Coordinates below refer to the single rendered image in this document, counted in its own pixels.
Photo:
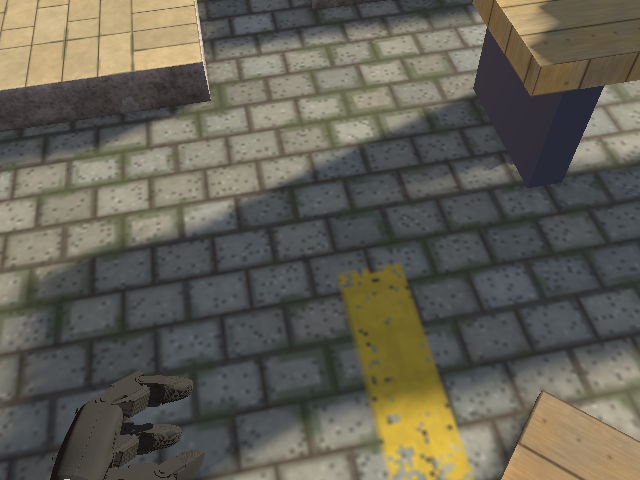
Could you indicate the left robot hand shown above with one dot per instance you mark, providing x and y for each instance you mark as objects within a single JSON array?
[{"x": 97, "y": 440}]

